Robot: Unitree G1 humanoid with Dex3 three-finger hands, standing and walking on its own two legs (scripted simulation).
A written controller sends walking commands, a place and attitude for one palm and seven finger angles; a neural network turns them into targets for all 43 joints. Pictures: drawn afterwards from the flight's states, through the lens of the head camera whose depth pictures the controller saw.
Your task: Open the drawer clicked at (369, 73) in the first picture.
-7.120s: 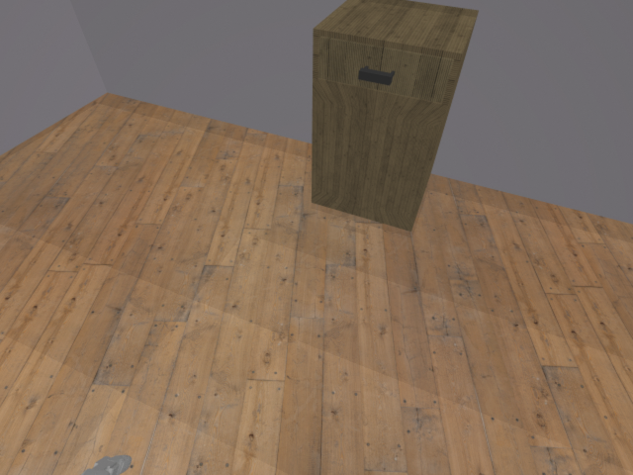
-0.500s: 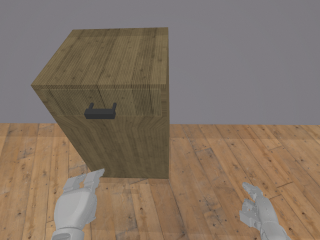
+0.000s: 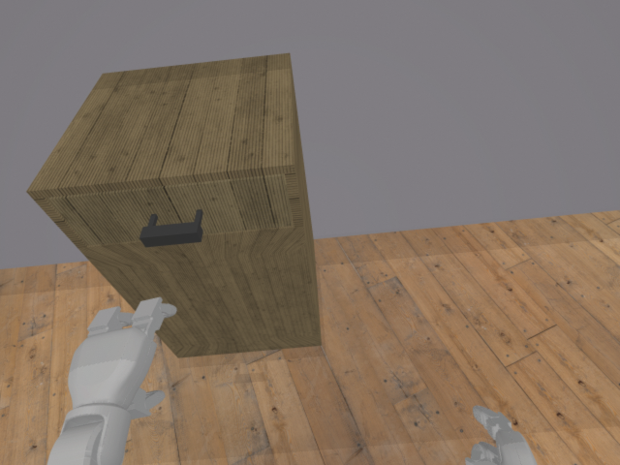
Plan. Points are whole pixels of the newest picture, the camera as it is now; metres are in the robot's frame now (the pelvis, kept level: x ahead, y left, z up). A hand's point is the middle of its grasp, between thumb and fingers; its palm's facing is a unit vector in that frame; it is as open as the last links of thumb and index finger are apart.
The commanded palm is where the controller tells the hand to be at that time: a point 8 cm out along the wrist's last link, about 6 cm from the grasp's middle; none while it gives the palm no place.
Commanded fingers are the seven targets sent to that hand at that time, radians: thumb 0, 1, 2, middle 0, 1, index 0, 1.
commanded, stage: raise the hand with hooked fingers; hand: left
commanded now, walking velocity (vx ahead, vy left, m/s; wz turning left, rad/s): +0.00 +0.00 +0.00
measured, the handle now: (174, 225) +0.53 +0.32 -0.05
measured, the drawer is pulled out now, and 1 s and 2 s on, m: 0.00 0.00 0.00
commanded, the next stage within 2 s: move the hooked fingers above the handle in 1.02 s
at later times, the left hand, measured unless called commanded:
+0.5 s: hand (86, 298) +0.29 +0.30 +0.09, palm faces +0.12 -0.10 -0.99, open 13.6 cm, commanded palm +0.26 +0.30 +0.15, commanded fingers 0.00 -0.50 0.30 -0.30 -1.20 -0.30 -1.20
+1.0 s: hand (92, 292) +0.29 +0.29 +0.10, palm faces +0.08 -0.11 -0.99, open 13.8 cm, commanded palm +0.27 +0.29 +0.16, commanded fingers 0.00 -0.50 0.30 -0.30 -1.20 -0.30 -1.20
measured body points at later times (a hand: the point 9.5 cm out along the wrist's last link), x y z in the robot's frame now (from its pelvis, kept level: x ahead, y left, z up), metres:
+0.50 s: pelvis +0.00 +0.06 +0.02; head -0.01 +0.04 +0.47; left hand +0.28 +0.30 +0.14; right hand +0.22 -0.14 -0.06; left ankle +0.02 +0.16 -0.70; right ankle -0.03 -0.09 -0.70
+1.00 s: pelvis -0.01 +0.05 +0.03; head +0.01 +0.02 +0.48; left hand +0.28 +0.29 +0.15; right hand +0.17 -0.19 -0.09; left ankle +0.02 +0.16 -0.70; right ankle -0.03 -0.09 -0.70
